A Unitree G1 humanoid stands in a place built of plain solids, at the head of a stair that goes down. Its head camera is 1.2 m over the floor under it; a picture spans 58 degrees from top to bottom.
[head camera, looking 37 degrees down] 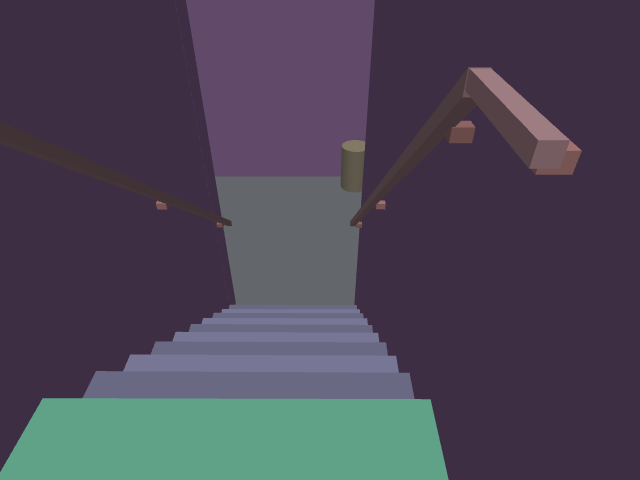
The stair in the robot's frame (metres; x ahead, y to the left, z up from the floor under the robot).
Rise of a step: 0.19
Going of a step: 0.24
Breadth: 1.20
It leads straight ahead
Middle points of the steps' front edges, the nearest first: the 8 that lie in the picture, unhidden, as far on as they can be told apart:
0.78 0.26 0.00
1.02 0.26 -0.20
1.25 0.26 -0.39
1.48 0.26 -0.58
1.72 0.26 -0.78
1.95 0.26 -0.97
2.19 0.25 -1.16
2.42 0.25 -1.36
